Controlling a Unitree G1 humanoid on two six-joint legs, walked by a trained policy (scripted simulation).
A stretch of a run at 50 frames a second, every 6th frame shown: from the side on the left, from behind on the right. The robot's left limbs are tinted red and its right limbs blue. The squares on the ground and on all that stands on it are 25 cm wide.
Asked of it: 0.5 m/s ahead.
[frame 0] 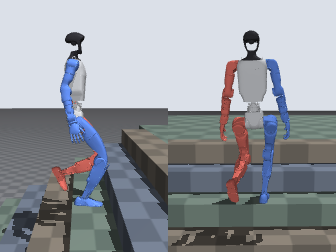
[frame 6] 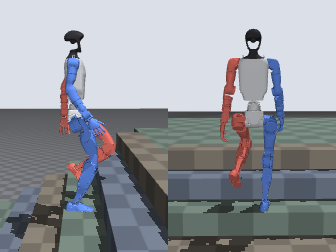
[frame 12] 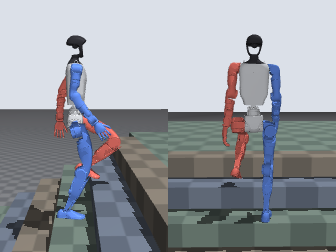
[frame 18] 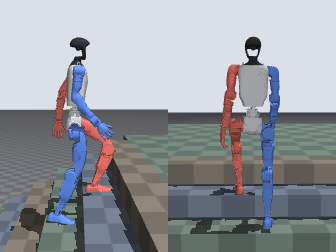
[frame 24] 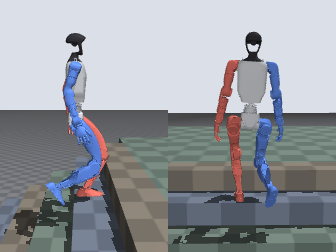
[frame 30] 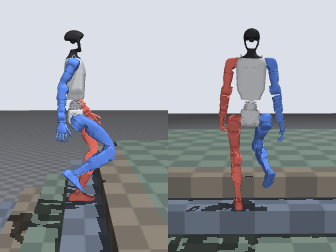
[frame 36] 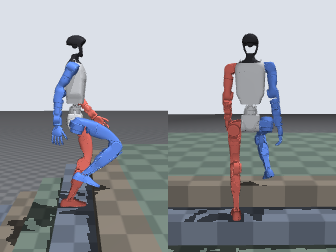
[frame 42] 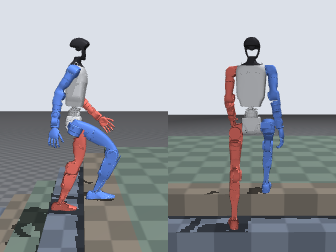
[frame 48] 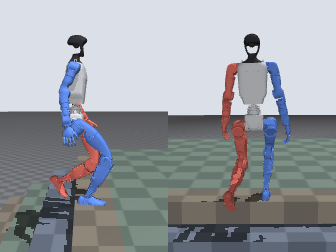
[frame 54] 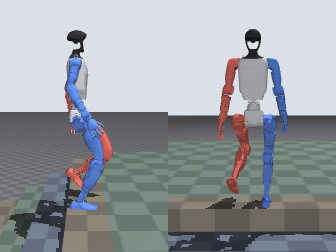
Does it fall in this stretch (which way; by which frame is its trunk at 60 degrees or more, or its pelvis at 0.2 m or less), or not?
no
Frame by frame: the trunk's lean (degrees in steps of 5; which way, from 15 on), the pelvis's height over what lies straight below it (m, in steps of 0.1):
0: 0, 0.7
6: 0, 0.7
12: 0, 0.8
18: 5, 0.8
24: 5, 0.7
30: 0, 0.7
36: 0, 0.8
42: 5, 0.8
48: 0, 0.7
54: 0, 0.7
